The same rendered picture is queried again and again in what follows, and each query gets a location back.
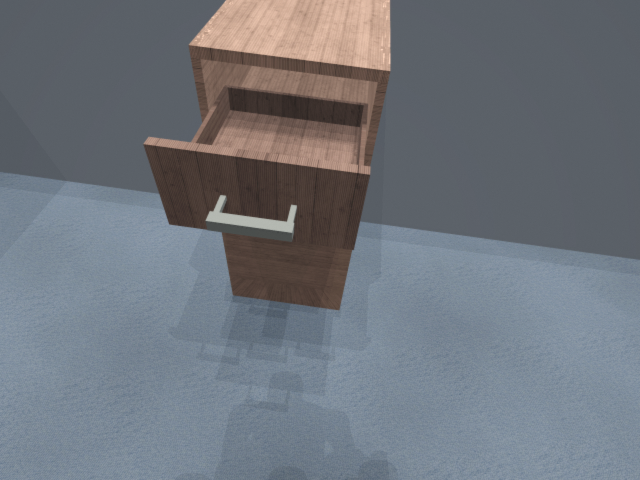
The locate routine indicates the cabinet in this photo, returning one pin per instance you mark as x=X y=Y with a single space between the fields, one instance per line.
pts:
x=335 y=49

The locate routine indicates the drawer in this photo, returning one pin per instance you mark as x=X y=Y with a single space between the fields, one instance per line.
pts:
x=265 y=151

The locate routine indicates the handle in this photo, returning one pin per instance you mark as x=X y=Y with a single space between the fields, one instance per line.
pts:
x=250 y=226

